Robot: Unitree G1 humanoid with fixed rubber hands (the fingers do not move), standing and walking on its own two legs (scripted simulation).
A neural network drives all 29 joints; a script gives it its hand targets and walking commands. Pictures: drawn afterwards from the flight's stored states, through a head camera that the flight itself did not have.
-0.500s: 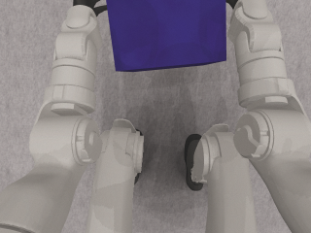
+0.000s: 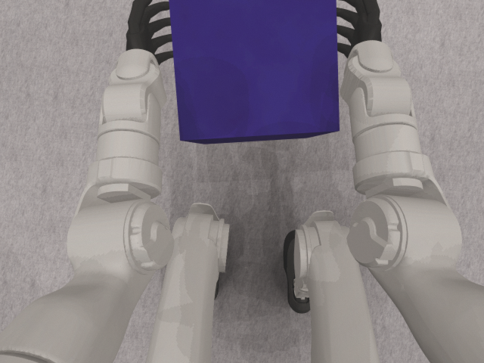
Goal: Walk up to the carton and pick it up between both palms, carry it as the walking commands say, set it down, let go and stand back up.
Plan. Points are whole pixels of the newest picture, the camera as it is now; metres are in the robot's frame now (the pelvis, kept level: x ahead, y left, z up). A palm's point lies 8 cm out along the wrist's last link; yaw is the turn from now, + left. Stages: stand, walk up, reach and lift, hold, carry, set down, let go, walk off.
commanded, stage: reach and lift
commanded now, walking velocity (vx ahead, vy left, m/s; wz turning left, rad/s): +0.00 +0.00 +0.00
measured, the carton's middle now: (253, 72) +0.54 +0.03 -0.16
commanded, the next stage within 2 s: none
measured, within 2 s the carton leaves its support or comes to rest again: neither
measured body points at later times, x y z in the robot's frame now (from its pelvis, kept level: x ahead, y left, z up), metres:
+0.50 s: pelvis +0.01 +0.00 +0.05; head +0.28 +0.01 +0.42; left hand +0.52 +0.18 -0.01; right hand +0.54 -0.11 -0.01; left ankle +0.11 +0.12 -0.41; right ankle +0.11 -0.11 -0.41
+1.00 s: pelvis +0.02 +0.00 +0.11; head +0.25 +0.01 +0.50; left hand +0.50 +0.18 +0.06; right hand +0.52 -0.11 +0.06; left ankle +0.11 +0.12 -0.41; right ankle +0.11 -0.11 -0.41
